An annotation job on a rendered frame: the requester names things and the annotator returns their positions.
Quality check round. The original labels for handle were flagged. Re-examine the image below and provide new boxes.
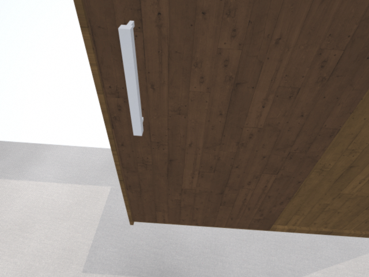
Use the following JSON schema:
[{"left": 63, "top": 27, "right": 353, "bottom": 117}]
[{"left": 118, "top": 21, "right": 144, "bottom": 136}]

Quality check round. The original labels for wardrobe door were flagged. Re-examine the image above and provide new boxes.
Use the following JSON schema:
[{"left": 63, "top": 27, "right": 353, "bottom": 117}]
[
  {"left": 83, "top": 0, "right": 369, "bottom": 230},
  {"left": 274, "top": 90, "right": 369, "bottom": 231}
]

